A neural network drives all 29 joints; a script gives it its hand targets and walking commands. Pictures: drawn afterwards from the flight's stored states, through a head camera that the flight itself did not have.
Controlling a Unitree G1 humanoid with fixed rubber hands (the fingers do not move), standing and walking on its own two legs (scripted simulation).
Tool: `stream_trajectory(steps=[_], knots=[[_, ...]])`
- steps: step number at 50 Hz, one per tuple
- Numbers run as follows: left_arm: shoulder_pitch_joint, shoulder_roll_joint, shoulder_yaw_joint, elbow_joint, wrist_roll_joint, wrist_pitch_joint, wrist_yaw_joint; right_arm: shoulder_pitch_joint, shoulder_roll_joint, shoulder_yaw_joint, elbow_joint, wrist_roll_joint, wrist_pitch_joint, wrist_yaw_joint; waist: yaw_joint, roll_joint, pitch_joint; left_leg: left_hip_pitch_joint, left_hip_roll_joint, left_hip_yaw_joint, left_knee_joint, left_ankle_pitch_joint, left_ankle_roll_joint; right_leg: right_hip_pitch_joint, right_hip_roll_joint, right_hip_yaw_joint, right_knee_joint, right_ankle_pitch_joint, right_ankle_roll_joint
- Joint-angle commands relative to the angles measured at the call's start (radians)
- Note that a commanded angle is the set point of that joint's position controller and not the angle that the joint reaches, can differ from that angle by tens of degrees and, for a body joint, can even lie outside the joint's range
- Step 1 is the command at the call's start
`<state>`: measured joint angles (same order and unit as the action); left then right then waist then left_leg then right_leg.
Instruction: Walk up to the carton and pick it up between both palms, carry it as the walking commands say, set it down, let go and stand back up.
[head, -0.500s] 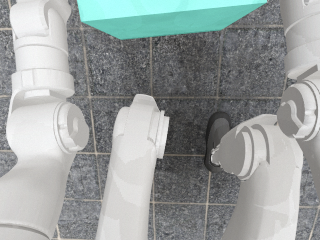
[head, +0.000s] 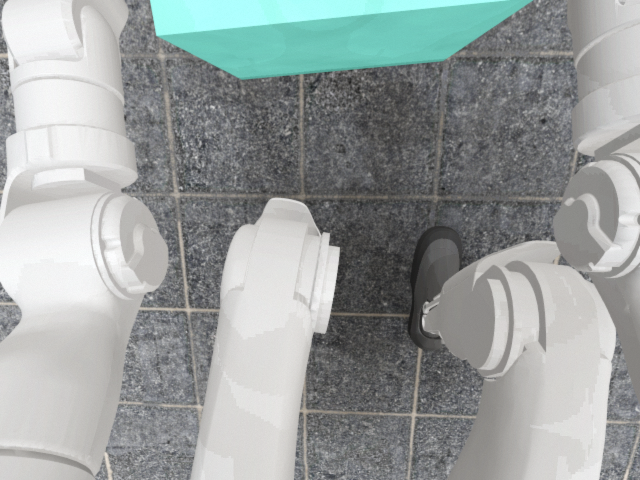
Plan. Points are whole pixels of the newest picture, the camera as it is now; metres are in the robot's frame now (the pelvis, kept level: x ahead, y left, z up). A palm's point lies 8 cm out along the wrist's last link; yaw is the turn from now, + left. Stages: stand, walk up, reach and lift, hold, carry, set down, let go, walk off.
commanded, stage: set down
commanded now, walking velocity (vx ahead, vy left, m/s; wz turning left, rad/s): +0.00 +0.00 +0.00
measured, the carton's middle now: out of the picture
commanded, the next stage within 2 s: none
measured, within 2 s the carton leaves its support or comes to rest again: neither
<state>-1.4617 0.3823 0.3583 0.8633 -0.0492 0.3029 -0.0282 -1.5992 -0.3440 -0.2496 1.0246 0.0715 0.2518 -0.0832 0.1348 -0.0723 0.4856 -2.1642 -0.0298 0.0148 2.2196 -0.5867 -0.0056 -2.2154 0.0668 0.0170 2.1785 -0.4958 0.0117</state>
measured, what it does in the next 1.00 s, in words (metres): stands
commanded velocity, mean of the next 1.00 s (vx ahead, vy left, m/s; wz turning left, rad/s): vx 0.00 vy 0.00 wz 0.00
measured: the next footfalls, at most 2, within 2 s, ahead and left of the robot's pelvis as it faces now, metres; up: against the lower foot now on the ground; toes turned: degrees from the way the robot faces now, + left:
none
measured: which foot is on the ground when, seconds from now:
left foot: down 0.00-1.00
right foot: down 0.00-1.00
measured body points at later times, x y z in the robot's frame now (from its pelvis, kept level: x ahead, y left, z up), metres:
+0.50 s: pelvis +0.01 +0.00 +0.00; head +0.37 +0.04 +0.25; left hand +0.55 +0.29 -0.13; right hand +0.62 -0.08 -0.14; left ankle +0.12 +0.12 -0.33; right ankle +0.14 -0.11 -0.33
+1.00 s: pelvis +0.01 +0.00 +0.00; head +0.38 +0.04 +0.24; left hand +0.55 +0.29 -0.14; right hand +0.63 -0.08 -0.14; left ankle +0.12 +0.12 -0.33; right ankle +0.14 -0.11 -0.33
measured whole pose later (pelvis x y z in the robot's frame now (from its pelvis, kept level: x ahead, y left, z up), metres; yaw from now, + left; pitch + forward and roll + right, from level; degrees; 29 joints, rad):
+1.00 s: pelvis +0.01 +0.00 +0.00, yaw +0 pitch +30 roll +1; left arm -1.45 0.37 0.42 0.86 -0.01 0.23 -0.11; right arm -1.58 -0.34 -0.29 1.00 0.00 0.19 -0.06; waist 0.14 -0.06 0.52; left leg -2.13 -0.04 0.01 2.24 -0.64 -0.02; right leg -2.19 0.07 0.01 2.21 -0.55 0.01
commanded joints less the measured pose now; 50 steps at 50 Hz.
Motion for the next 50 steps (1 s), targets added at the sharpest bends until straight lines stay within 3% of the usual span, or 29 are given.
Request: stream_trajectory(steps=[1, 2, 4, 5, 7, 8, 10, 13, 14, 15, 16, 17, 19, 22, 23, 24, 27, 29, 31, 37, 38, 39, 41, 46, 49, 50], knots=[[-0.556, -0.851, -0.362, -0.090, -0.103, 0.003, -0.269, -0.443, 0.860, 0.286, -0.037, 0.064, 0.025, 0.250, 0.076, 0.013, -1.211, 0.449, -0.019, 0.059, -0.279, 0.176, 0.002, 0.505, 0.069, -0.080, -0.116, -0.021, -0.052], [-0.560, -0.845, -0.359, -0.116, -0.106, -0.002, -0.268, -0.453, 0.856, 0.300, -0.067, 0.072, 0.023, 0.249, 0.081, -0.001, -1.225, 0.444, -0.015, 0.055, -0.276, 0.193, 0.003, 0.508, 0.068, -0.079, -0.111, -0.006, -0.051], [-0.535, -0.854, -0.352, -0.095, -0.096, 0.002, -0.271, -0.420, 0.857, 0.277, -0.024, 0.053, 0.027, 0.248, 0.067, 0.003, -1.183, 0.441, -0.019, 0.054, -0.281, 0.177, 0.000, 0.495, 0.071, -0.085, -0.114, -0.023, -0.047], [-0.521, -0.858, -0.349, -0.082, -0.089, 0.005, -0.273, -0.412, 0.856, 0.276, -0.024, 0.053, 0.026, 0.250, 0.084, 0.020, -1.180, 0.448, -0.018, 0.057, -0.275, 0.199, -0.003, 0.503, 0.070, -0.073, -0.116, -0.006, -0.052], [-0.525, -0.857, -0.363, -0.096, -0.091, -0.003, -0.272, -0.394, 0.859, 0.271, -0.030, 0.047, 0.020, 0.251, 0.061, 0.018, -1.169, 0.454, -0.020, 0.045, -0.285, 0.202, -0.002, 0.458, 0.074, -0.088, -0.110, 0.002, -0.051], [-0.503, -0.859, -0.350, -0.085, -0.078, -0.001, -0.271, -0.383, 0.859, 0.273, -0.017, 0.047, 0.019, 0.255, 0.081, 0.030, -1.168, 0.450, -0.020, 0.050, -0.278, 0.216, -0.006, 0.470, 0.074, -0.073, -0.114, 0.009, -0.055], [-0.476, -0.871, -0.345, -0.069, -0.072, 0.000, -0.272, -0.376, 0.860, 0.274, -0.020, 0.043, 0.021, 0.261, 0.083, 0.028, -1.126, 0.448, -0.022, 0.046, -0.285, 0.216, -0.001, 0.433, 0.077, -0.077, -0.108, 0.000, -0.051], [-0.473, -0.850, -0.349, -0.066, -0.074, -0.004, -0.274, -0.347, 0.846, 0.270, -0.015, 0.030, 0.017, 0.252, 0.058, 0.008, -1.121, 0.445, -0.019, 0.044, -0.266, 0.214, -0.001, 0.455, 0.072, -0.078, -0.108, 0.002, -0.049], [-0.468, -0.829, -0.342, -0.074, -0.070, -0.004, -0.275, -0.344, 0.842, 0.270, -0.015, 0.026, 0.024, 0.254, 0.068, -0.010, -1.100, 0.433, -0.016, 0.042, -0.272, 0.200, -0.001, 0.451, 0.068, -0.076, -0.110, -0.010, -0.045], [-0.464, -0.844, -0.343, -0.069, -0.069, -0.001, -0.275, -0.325, 0.846, 0.259, 0.012, 0.022, 0.026, 0.256, 0.061, 0.012, -1.080, 0.431, -0.018, 0.040, -0.280, 0.201, -0.003, 0.451, 0.071, -0.074, -0.111, -0.006, -0.050], [-0.444, -0.832, -0.323, -0.055, -0.054, 0.001, -0.277, -0.312, 0.849, 0.261, 0.023, 0.015, 0.028, 0.257, 0.080, -0.004, -1.053, 0.401, -0.020, 0.041, -0.278, 0.177, -0.002, 0.448, 0.069, -0.070, -0.111, -0.025, -0.048], [-0.465, -0.835, -0.335, -0.070, -0.065, -0.002, -0.276, -0.326, 0.837, 0.260, -0.002, 0.015, 0.025, 0.254, 0.062, 0.000, -1.077, 0.427, -0.018, 0.038, -0.277, 0.195, -0.001, 0.454, 0.070, -0.072, -0.111, -0.010, -0.049], [-0.449, -0.842, -0.340, -0.047, -0.060, 0.005, -0.279, -0.329, 0.826, 0.264, -0.009, 0.012, 0.027, 0.253, 0.057, 0.016, -1.060, 0.427, -0.015, 0.041, -0.272, 0.191, -0.006, 0.440, 0.067, -0.073, -0.107, -0.013, -0.047], [-0.440, -0.818, -0.321, -0.058, -0.048, 0.003, -0.279, -0.325, 0.827, 0.272, -0.007, 0.010, 0.033, 0.252, 0.076, 0.006, -1.055, 0.401, -0.016, 0.046, -0.265, 0.172, -0.004, 0.469, 0.063, -0.060, -0.107, -0.016, -0.042], [-0.444, -0.810, -0.325, -0.049, -0.053, 0.004, -0.279, -0.313, 0.819, 0.262, -0.003, 0.000, 0.034, 0.250, 0.054, -0.013, -1.045, 0.399, -0.012, 0.042, -0.272, 0.158, -0.004, 0.476, 0.059, -0.071, -0.110, -0.019, -0.040], [-0.443, -0.793, -0.308, -0.049, -0.046, 0.007, -0.283, -0.303, 0.818, 0.254, 0.010, -0.004, 0.040, 0.251, 0.064, -0.018, -1.015, 0.380, -0.014, 0.043, -0.270, 0.133, -0.002, 0.475, 0.059, -0.061, -0.114, -0.044, -0.040], [-0.456, -0.796, -0.318, -0.063, -0.046, 0.007, -0.287, -0.314, 0.805, 0.251, -0.008, -0.009, 0.038, 0.249, 0.048, 0.000, -1.019, 0.383, -0.014, 0.045, -0.272, 0.137, -0.006, 0.475, 0.059, -0.068, -0.111, -0.032, -0.038], [-0.466, -0.773, -0.305, -0.057, -0.034, 0.005, -0.285, -0.324, 0.801, 0.257, -0.001, -0.010, 0.040, 0.247, 0.070, 0.003, -1.018, 0.382, -0.013, 0.053, -0.265, 0.121, -0.008, 0.486, 0.060, -0.057, -0.111, -0.048, -0.040], [-0.455, -0.771, -0.306, -0.049, -0.038, 0.010, -0.286, -0.313, 0.793, 0.244, 0.008, -0.014, 0.042, 0.247, 0.051, 0.014, -1.014, 0.392, -0.010, 0.046, -0.273, 0.117, -0.005, 0.484, 0.057, -0.061, -0.108, -0.047, -0.040], [-0.435, -0.717, -0.268, -0.036, -0.012, 0.010, -0.289, -0.295, 0.757, 0.245, 0.013, -0.024, 0.047, 0.240, 0.074, 0.001, -0.991, 0.365, -0.004, 0.060, -0.262, 0.107, -0.010, 0.523, 0.056, -0.051, -0.112, -0.037, -0.035], [-0.428, -0.707, -0.270, -0.047, -0.017, 0.007, -0.288, -0.271, 0.748, 0.242, 0.017, -0.031, 0.046, 0.235, 0.059, -0.011, -1.005, 0.362, -0.005, 0.055, -0.253, 0.121, -0.012, 0.549, 0.057, -0.052, -0.110, -0.016, -0.035], [-0.425, -0.678, -0.261, -0.045, -0.017, 0.002, -0.282, -0.276, 0.728, 0.246, 0.020, -0.032, 0.045, 0.231, 0.058, -0.034, -1.018, 0.362, -0.003, 0.056, -0.254, 0.111, -0.011, 0.553, 0.057, -0.060, -0.109, -0.026, -0.029], [-0.413, -0.655, -0.255, -0.041, -0.016, -0.004, -0.276, -0.273, 0.691, 0.229, 0.011, -0.035, 0.036, 0.219, 0.061, 0.000, -1.019, 0.387, -0.004, 0.060, -0.251, 0.142, -0.017, 0.553, 0.057, -0.062, -0.104, -0.005, -0.030], [-0.348, -0.517, -0.210, -0.021, 0.010, -0.037, -0.227, -0.240, 0.545, 0.198, 0.020, -0.051, 0.005, 0.179, 0.065, 0.013, -1.039, 0.413, -0.003, 0.058, -0.251, 0.173, -0.030, 0.563, 0.054, -0.072, -0.100, 0.023, -0.020], [-0.316, -0.385, -0.176, 0.006, 0.009, -0.065, -0.182, -0.208, 0.434, 0.175, 0.045, -0.056, -0.017, 0.141, 0.053, -0.005, -1.069, 0.427, 0.001, 0.045, -0.253, 0.199, -0.035, 0.600, 0.051, -0.076, -0.095, 0.052, -0.015], [-0.301, -0.303, -0.152, -0.006, 0.014, -0.081, -0.154, -0.217, 0.349, 0.162, 0.017, -0.050, -0.032, 0.120, 0.064, 0.000, -1.099, 0.437, 0.002, 0.053, -0.243, 0.210, -0.039, 0.624, 0.049, -0.073, -0.093, 0.054, -0.013]])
